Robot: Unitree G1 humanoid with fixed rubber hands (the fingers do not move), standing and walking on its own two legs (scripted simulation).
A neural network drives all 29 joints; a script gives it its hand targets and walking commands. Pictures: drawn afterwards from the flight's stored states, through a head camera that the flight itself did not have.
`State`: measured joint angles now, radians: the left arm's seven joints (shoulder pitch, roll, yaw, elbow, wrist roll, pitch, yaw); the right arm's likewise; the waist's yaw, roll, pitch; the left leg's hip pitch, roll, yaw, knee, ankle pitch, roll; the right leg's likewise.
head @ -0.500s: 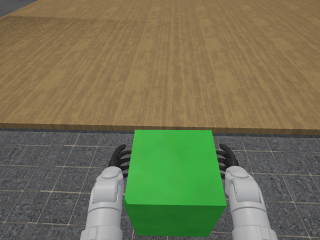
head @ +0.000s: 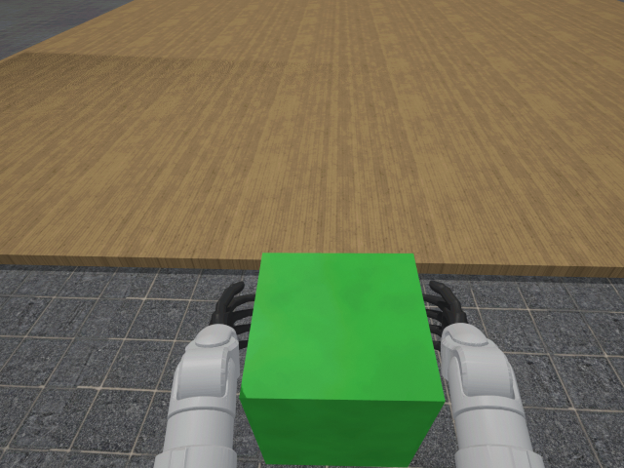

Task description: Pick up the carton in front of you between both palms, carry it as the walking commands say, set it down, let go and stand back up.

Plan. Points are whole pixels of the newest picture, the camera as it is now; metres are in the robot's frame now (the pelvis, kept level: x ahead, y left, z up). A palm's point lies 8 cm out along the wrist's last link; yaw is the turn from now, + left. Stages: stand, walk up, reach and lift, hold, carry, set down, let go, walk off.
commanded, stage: hold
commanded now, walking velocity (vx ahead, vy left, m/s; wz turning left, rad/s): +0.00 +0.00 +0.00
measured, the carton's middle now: (336, 362) +0.29 +0.00 -0.02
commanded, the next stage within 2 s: carry in 0.56 s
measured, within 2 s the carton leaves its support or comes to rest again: neither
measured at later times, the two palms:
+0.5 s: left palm (223, 337) +0.28 +0.15 +0.05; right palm (453, 336) +0.28 -0.15 +0.05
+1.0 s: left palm (234, 265) +0.39 +0.15 +0.07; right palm (437, 267) +0.39 -0.15 +0.07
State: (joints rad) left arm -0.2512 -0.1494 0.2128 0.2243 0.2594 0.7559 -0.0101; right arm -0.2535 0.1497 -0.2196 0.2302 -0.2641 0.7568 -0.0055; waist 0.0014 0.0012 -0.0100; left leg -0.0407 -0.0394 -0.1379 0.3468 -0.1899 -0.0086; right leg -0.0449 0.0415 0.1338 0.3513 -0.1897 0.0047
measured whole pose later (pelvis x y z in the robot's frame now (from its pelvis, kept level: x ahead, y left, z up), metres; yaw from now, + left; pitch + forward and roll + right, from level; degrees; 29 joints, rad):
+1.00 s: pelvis +0.12 +0.01 -0.02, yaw +1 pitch +5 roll -1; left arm -0.20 -0.15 0.11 -0.19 0.11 1.11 0.08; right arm -0.16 0.11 -0.14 -0.25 -0.11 1.14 -0.10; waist 0.00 0.03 -0.17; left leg -0.30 0.06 0.05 0.75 -0.46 -0.01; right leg -0.28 0.00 -0.15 0.51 -0.31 -0.03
